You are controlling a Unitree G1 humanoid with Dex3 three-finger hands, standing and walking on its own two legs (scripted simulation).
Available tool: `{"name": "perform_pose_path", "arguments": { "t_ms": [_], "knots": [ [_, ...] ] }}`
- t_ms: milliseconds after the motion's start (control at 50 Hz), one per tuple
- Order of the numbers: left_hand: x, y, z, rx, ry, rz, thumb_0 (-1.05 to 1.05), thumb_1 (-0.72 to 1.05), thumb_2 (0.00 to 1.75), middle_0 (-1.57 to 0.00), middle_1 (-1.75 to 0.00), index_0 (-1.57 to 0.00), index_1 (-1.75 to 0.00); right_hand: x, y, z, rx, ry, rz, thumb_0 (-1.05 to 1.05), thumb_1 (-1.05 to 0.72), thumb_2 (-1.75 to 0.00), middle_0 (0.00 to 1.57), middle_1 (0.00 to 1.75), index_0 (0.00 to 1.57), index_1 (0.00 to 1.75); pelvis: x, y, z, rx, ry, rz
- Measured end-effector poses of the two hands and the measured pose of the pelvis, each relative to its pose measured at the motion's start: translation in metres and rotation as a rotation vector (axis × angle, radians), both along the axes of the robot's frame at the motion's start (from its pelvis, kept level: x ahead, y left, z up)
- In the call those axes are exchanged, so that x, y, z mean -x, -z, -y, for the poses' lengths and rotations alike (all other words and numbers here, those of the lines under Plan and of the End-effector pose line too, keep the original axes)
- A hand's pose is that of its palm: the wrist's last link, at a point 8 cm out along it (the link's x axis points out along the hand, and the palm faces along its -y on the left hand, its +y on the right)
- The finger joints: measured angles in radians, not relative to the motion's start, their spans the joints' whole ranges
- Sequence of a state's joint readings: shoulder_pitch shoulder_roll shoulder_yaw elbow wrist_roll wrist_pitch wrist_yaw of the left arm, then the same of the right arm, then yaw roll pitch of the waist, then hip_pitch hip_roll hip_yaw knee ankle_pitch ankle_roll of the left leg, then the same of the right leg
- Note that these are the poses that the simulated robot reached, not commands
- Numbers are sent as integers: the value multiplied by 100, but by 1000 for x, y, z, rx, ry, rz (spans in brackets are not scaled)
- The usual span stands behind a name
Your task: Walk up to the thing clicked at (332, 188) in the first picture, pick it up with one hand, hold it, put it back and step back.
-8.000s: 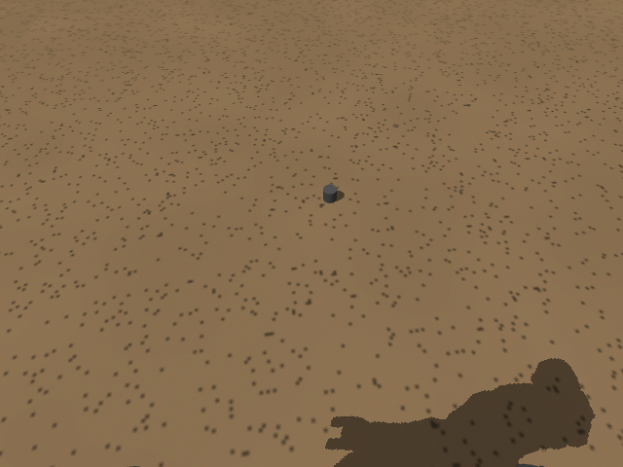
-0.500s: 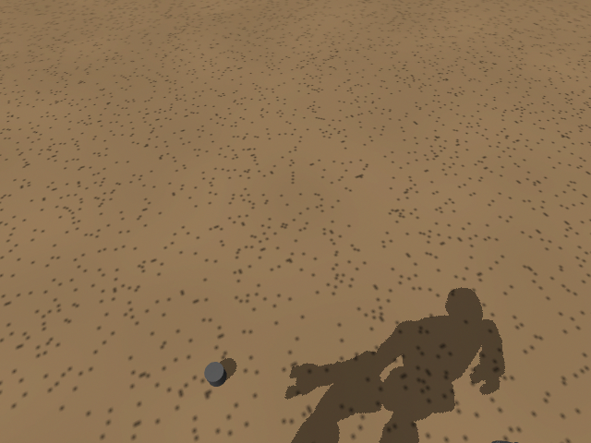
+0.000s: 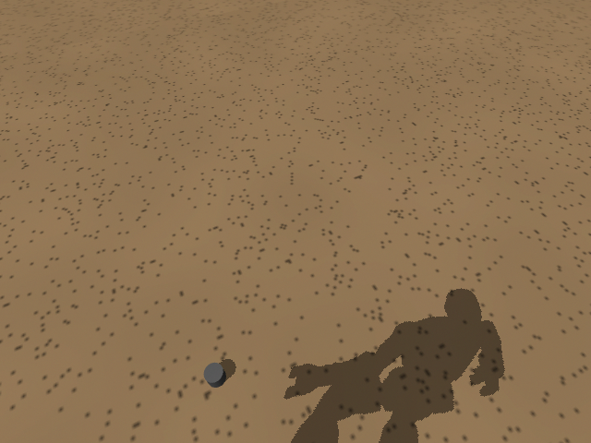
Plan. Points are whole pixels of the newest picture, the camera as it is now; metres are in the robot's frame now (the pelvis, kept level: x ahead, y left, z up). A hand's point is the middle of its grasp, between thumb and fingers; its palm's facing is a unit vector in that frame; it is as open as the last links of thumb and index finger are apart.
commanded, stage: stand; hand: left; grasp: from above
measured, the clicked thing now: (215, 375) +0.40 +0.29 -0.75
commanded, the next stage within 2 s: rise first in 0.38 s
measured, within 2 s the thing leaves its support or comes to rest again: neither
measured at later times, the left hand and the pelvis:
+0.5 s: hand out of the picture +0.07 +0.25 -0.16, palm faces -0.02 -0.94 -0.35, open 7.4 cm; pelvis +0.00 +0.00 +0.00, yaw +0 degrees
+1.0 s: hand out of the picture +0.13 +0.27 -0.21, palm faces -0.09 -0.90 -0.42, open 13.3 cm; pelvis -0.01 +0.01 -0.06, yaw +0 degrees
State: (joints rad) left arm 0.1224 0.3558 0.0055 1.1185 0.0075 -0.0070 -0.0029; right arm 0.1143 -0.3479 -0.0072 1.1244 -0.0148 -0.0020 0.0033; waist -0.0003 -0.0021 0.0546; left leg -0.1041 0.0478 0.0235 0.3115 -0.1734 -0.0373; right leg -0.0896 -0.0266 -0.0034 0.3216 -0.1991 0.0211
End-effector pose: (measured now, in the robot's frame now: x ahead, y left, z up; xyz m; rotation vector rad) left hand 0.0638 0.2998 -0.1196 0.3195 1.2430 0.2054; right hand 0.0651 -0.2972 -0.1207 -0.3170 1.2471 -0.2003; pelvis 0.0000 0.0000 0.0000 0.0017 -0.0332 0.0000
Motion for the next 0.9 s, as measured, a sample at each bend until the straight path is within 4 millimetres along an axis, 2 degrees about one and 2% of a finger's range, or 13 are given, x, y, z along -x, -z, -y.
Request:
{"name": "perform_pose_path", "arguments": {
  "t_ms": [500, 560, 660, 720, 780, 900],
  "knots": [
    [1, 1, 2, 1, -1, -11, 0, 90, 90, -21, -30, -20, -31, -1, 1, 1, -2, 2, -9, 1, -91, -90, 20, 30, 20, 30, -2, 0, 1, 0, -1, -5],
    [-17, 1, 6, 8, -38, 71, 1, 86, 91, -21, -34, -20, -34, -8, 0, -4, 1, 1, 66, 1, -91, -90, 20, 30, 20, 30, 2, 4, 1, 2, -16, -38],
    [-58, 9, 6, 24, -2, 124, 1, 66, 91, -19, -52, -18, -52, -15, 5, -21, -24, -1, 133, 1, -90, -90, 20, 30, 20, 30, 12, 12, 1, 5, -20, -102],
    [-75, 14, 1, 14, 51, 132, 0, 48, 91, -18, -67, -18, -66, -16, 9, -30, -41, 10, 161, 1, -90, -89, 20, 30, 20, 30, 14, 19, 0, 5, -13, -141],
    [-80, 16, -3, -12, 80, 130, 0, 28, 91, -16, -80, -17, -78, -16, 13, -38, -57, 21, 179, 1, -89, -89, 20, 30, 20, 30, 13, 24, -2, 6, -8, -165],
    [-68, 31, -8, -52, 98, 63, 0, -14, 94, -12, -97, -13, -95, -27, 23, -47, -76, 9, 228, 1, -88, -89, 20, 30, 20, 30, 11, 39, -9, 12, -8, -212]
  ]
}}
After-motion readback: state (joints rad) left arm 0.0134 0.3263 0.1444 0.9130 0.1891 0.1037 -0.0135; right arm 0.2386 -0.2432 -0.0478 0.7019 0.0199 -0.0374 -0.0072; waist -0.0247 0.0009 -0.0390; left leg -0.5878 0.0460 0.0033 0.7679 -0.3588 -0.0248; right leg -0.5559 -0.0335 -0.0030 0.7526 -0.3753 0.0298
